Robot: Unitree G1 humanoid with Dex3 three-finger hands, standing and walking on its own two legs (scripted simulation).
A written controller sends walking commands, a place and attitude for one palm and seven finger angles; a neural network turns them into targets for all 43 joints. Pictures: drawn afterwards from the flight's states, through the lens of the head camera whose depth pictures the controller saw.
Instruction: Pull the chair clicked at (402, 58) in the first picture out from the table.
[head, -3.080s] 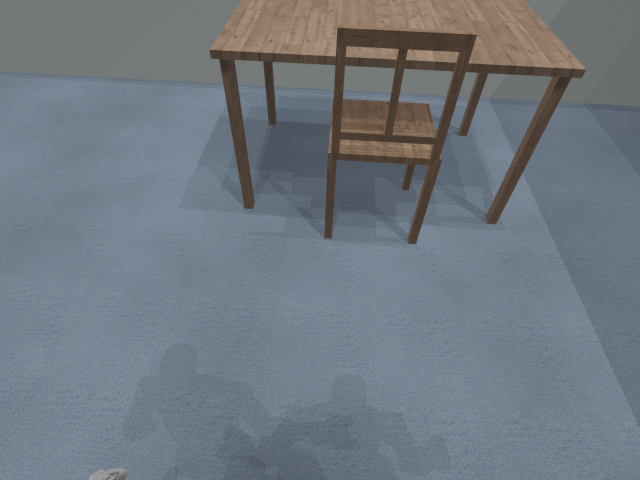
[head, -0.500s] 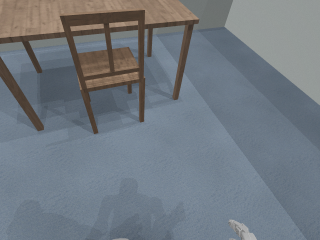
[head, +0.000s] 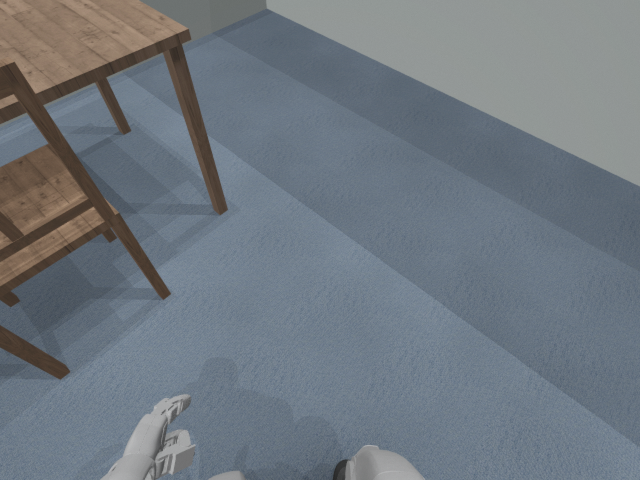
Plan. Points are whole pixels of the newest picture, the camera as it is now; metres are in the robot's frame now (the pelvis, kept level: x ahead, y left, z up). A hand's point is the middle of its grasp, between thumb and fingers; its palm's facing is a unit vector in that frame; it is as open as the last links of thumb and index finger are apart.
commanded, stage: walk to a spot facing it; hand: left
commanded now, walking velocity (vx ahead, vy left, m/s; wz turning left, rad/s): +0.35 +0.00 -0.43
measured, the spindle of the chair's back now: out of the picture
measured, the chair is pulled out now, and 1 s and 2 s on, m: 0.00 0.00 0.00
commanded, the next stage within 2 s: turn to face it in 0.70 s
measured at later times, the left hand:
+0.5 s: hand (145, 414) +0.23 +0.26 -0.16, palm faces -0.15 -0.97 -0.18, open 7.4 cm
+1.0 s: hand (268, 269) +0.46 +0.09 -0.13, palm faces -0.50 -0.83 -0.25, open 7.4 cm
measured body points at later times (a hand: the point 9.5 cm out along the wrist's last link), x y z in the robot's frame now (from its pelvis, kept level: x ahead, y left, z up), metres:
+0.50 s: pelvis +0.18 +0.06 +0.02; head +0.20 +0.09 +0.47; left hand +0.24 +0.31 -0.14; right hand +0.26 -0.20 -0.09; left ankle +0.23 +0.14 -0.71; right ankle +0.11 -0.06 -0.62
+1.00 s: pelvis +0.25 +0.00 +0.01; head +0.26 -0.02 +0.46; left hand +0.49 +0.13 -0.11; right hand +0.11 -0.21 -0.15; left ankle +0.27 +0.14 -0.66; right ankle +0.22 -0.10 -0.71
